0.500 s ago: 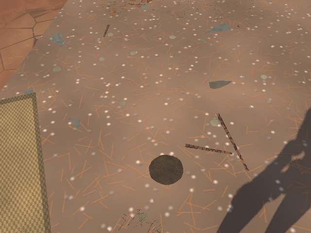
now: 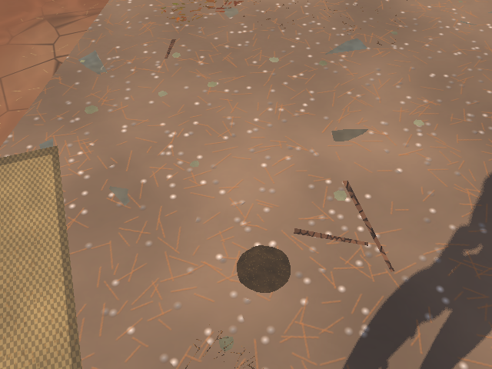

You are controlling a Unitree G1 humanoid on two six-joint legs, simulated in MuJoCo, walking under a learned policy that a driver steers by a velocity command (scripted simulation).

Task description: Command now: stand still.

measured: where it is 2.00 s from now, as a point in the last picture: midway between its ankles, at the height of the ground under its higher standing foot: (270, 261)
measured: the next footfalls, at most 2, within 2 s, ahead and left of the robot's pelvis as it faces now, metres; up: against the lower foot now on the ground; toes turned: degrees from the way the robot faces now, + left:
right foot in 0.52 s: +0.12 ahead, -0.12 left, +0.00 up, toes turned -4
left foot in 0.98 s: +0.47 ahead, +0.03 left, +0.00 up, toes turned +5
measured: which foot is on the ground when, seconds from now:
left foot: down 0.00-0.52, up 0.54-0.96, down 0.98-1.00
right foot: down 0.00-0.28, up 0.30-0.50, down 0.52-1.00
